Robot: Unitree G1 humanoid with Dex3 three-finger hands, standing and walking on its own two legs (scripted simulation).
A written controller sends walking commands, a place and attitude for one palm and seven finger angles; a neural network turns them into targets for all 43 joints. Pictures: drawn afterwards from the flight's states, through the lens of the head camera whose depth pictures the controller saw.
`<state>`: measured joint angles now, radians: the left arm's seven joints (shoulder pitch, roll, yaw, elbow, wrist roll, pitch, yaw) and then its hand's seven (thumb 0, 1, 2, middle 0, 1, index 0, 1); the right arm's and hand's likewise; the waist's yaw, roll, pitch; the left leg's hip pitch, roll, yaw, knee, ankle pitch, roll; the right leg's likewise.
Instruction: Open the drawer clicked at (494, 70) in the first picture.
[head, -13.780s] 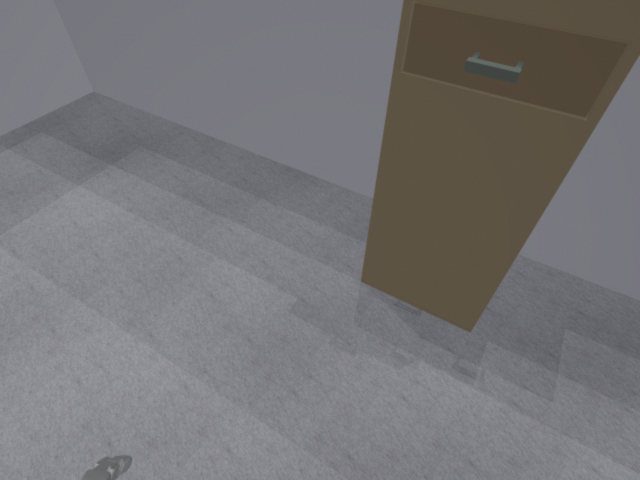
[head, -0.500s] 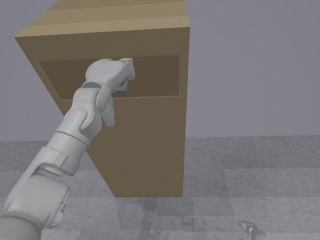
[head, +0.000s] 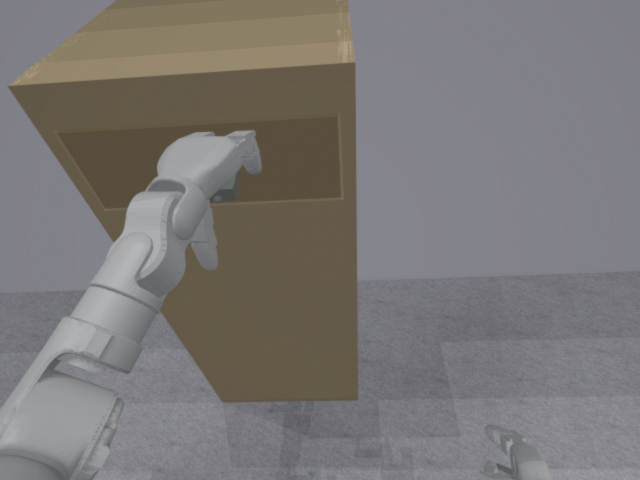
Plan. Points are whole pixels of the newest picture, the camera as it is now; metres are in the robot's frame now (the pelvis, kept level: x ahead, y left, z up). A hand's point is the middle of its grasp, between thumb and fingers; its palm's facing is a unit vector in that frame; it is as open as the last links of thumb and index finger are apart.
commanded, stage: move the hooked fingers above the handle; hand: left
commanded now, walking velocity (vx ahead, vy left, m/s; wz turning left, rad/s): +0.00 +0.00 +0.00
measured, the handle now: (203, 181) +0.48 +0.19 +0.15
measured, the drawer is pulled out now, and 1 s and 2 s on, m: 0.00 0.00 0.00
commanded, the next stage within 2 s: lift the fingers back up to retry in 1.60 s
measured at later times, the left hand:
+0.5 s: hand (238, 189) +0.41 +0.11 +0.19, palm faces +0.03 -0.08 -1.00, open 13.8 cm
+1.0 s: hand (151, 193) +0.41 +0.23 +0.18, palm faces -0.01 -0.04 -1.00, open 13.7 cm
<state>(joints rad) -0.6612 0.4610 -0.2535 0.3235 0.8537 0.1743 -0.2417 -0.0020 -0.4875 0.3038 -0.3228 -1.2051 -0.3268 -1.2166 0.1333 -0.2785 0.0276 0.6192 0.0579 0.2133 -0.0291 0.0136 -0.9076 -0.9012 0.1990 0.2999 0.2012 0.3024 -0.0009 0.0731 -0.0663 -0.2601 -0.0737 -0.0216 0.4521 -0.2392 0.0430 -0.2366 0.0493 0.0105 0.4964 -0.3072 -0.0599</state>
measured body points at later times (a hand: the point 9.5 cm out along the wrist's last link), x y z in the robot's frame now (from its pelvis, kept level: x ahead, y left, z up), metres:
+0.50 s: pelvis +0.00 +0.00 +0.00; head +0.01 -0.04 +0.45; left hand +0.40 +0.12 +0.24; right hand +0.18 -0.23 -0.12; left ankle -0.01 +0.10 -0.74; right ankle -0.03 -0.08 -0.74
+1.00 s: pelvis +0.00 +0.00 +0.00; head +0.00 -0.04 +0.45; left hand +0.40 +0.23 +0.24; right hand +0.15 -0.26 -0.12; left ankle -0.01 +0.10 -0.74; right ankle -0.03 -0.08 -0.74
